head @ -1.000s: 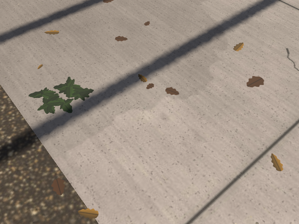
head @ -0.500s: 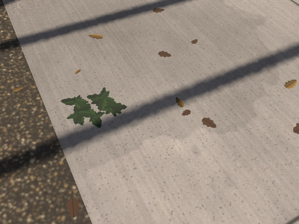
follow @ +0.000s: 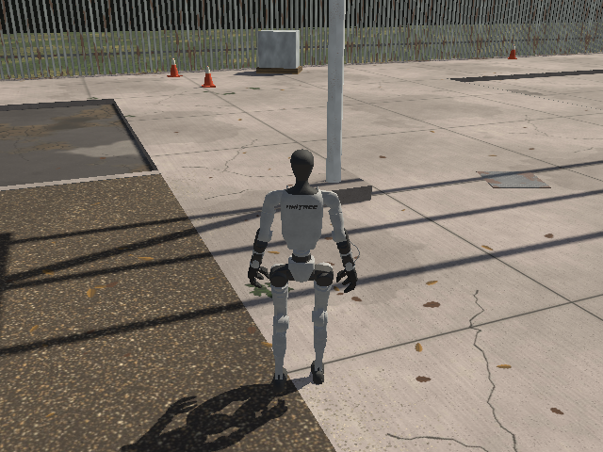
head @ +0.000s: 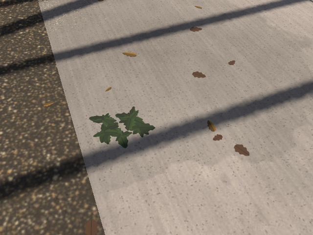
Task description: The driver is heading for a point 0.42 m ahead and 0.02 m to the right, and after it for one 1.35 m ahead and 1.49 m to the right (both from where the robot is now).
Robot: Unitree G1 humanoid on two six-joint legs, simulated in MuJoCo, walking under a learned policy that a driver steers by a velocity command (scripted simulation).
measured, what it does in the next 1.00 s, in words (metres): walks ahead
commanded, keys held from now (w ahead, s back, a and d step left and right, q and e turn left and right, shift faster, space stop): no key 0.46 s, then w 0.54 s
